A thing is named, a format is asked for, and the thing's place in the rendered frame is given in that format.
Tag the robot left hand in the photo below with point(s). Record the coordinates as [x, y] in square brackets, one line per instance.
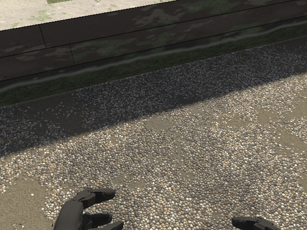
[71, 216]

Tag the robot right hand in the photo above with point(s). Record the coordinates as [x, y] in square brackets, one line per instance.
[250, 223]

